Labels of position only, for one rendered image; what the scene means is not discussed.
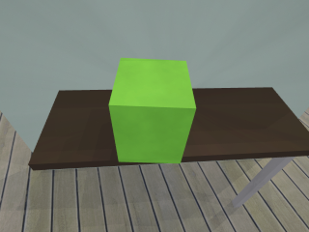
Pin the carton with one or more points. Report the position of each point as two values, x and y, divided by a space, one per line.
152 108

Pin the table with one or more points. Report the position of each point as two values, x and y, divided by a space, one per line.
229 124

